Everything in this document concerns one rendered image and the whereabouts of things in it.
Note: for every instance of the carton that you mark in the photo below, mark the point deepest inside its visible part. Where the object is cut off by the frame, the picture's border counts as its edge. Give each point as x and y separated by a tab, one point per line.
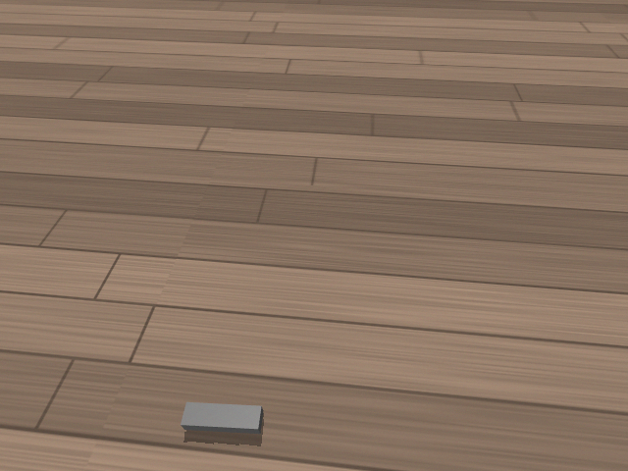
216	417

